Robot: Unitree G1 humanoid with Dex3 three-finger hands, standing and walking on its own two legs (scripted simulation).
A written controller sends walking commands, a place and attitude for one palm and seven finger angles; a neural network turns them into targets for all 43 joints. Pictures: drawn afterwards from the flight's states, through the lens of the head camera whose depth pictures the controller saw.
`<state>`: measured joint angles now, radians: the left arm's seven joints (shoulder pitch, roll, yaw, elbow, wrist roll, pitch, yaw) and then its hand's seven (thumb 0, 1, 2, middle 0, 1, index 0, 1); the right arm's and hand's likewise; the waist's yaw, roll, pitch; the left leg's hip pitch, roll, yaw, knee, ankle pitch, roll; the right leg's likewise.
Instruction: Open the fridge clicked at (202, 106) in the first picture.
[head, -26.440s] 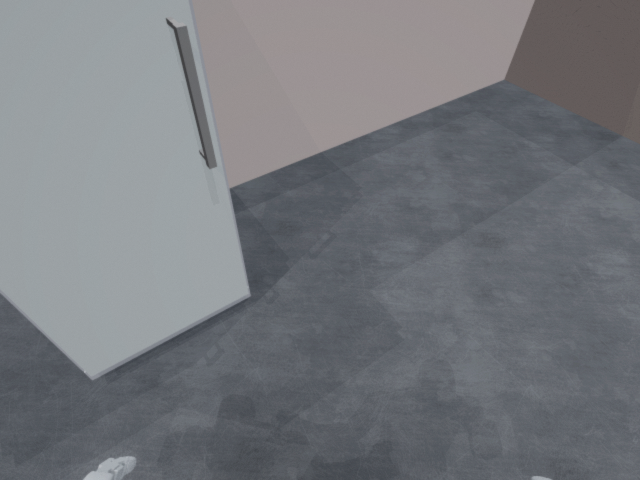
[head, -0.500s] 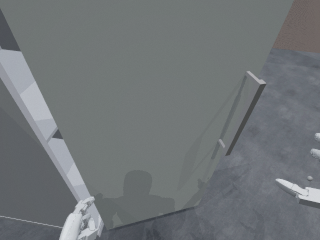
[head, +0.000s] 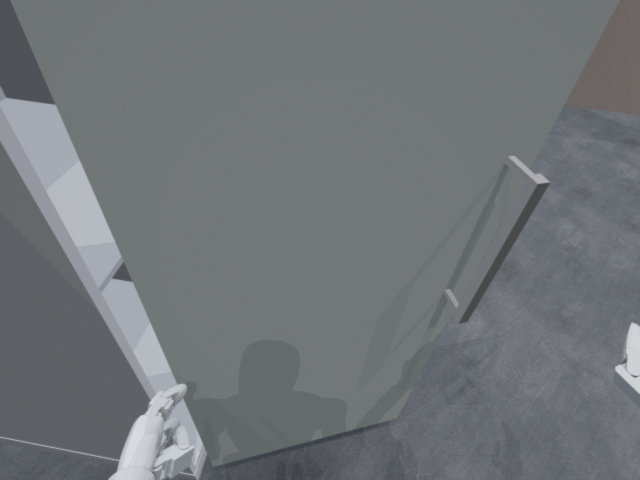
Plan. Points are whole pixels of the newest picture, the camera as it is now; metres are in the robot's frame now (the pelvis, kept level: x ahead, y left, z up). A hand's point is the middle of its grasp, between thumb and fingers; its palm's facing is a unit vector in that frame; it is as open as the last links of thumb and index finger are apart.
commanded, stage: draw the hand back to the body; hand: right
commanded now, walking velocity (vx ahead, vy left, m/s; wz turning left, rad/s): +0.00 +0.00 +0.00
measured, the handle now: (484, 251) +0.41 -0.25 +0.08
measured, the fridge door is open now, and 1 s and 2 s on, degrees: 66 66 66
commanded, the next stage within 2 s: step back with the hand held close in 0.24 s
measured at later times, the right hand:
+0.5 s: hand (606, 361) +0.20 -0.26 +0.16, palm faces +0.44 +0.79 -0.42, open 7.4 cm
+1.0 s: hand out of the picture +0.11 -0.30 +0.16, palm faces +0.46 +0.77 -0.44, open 7.4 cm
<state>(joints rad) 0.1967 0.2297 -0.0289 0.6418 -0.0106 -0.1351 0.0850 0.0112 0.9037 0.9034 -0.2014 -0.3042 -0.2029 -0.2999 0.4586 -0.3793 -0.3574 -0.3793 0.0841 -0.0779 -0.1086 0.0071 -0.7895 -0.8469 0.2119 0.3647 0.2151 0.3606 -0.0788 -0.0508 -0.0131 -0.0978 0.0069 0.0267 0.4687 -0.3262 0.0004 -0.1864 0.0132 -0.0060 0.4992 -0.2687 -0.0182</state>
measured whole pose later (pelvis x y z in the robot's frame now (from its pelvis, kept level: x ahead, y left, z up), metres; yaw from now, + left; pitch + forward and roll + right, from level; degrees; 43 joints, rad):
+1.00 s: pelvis -0.08 -0.03 -0.01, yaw -2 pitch -1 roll +2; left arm 0.22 0.19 -0.04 0.57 -0.02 -0.06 0.07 0.01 0.90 0.90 -0.20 -0.30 -0.21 -0.30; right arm 0.53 -0.41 -0.42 -0.50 0.05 -0.18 -0.13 0.01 -0.89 -0.90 0.21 0.30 0.21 0.30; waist -0.03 -0.02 0.01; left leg -0.29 0.01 0.04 0.54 -0.25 -0.02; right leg -0.42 0.01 -0.02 0.65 -0.31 -0.05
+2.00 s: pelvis -0.27 -0.07 +0.00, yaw +0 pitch -1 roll +3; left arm 0.26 0.18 -0.01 0.60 0.00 -0.10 0.05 0.01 0.90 0.90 -0.20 -0.30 -0.21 -0.30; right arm 0.58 -0.50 -0.45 -0.56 0.05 -0.20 -0.13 0.01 -0.89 -0.90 0.21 0.30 0.21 0.30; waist 0.00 0.01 -0.01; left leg -0.15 -0.04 0.07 0.43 -0.26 0.04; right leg -0.46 0.01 -0.02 0.65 -0.31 -0.01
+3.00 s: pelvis -0.25 -0.12 -0.01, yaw -6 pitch +2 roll +2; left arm 0.27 0.17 0.02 0.91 0.02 0.01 0.01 0.01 0.91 0.90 -0.20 -0.30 -0.20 -0.30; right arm 0.26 -0.19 -0.03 0.87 -0.02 0.00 -0.03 -0.05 -0.98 -0.90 0.21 0.30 0.21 0.30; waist 0.01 0.02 0.03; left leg -0.29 -0.04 0.02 0.55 -0.30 0.02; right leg -0.29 0.01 0.00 0.60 -0.34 -0.03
